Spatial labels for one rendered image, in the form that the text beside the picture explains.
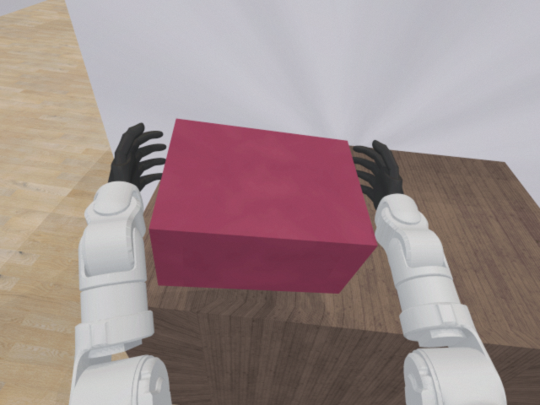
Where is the robot left hand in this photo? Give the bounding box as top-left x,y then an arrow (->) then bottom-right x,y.
108,123 -> 166,191

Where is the robot right hand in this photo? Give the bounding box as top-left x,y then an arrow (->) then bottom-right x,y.
353,140 -> 404,210

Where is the right robot upper arm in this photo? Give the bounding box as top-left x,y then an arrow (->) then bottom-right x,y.
403,347 -> 505,405

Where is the left robot upper arm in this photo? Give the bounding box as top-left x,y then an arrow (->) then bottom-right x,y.
71,355 -> 172,405

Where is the right robot forearm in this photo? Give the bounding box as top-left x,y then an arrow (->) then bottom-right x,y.
375,194 -> 507,405

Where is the carton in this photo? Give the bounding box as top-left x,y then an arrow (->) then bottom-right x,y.
149,119 -> 378,294

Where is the left robot forearm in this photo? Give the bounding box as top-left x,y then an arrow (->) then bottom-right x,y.
69,181 -> 154,405

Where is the pedestal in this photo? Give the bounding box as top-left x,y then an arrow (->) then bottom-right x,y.
126,145 -> 540,405

